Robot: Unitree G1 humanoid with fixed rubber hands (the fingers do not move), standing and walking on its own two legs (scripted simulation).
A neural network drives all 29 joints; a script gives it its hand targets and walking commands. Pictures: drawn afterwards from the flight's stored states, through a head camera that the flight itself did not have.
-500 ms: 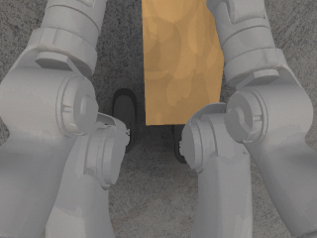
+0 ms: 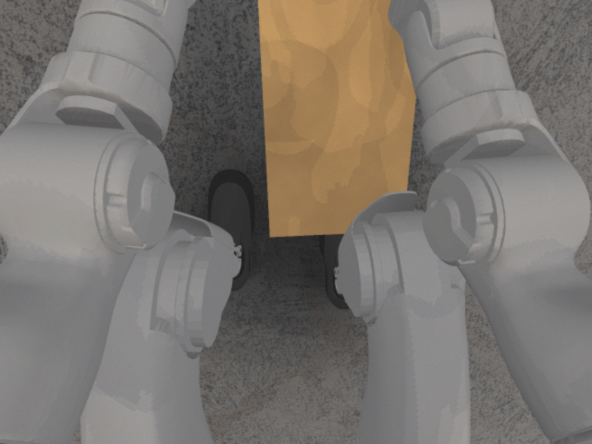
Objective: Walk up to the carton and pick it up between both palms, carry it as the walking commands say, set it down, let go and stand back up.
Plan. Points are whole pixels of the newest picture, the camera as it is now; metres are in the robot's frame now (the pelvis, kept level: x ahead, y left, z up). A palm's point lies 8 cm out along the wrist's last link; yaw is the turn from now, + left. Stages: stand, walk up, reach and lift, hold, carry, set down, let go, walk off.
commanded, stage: set down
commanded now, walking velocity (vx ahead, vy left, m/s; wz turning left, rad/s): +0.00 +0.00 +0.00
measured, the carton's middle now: (327, 118) +0.38 -0.06 -0.29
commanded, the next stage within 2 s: none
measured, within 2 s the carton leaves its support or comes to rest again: neither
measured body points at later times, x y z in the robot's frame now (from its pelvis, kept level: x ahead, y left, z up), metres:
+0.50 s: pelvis +0.00 +0.00 -0.01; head +0.38 +0.00 +0.22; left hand +0.58 +0.11 -0.19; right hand +0.56 -0.14 -0.19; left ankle +0.16 +0.08 -0.34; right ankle +0.11 -0.11 -0.34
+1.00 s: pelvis +0.00 +0.00 -0.01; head +0.37 +0.00 +0.23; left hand +0.59 +0.14 -0.18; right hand +0.57 -0.17 -0.18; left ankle +0.16 +0.08 -0.34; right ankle +0.11 -0.11 -0.34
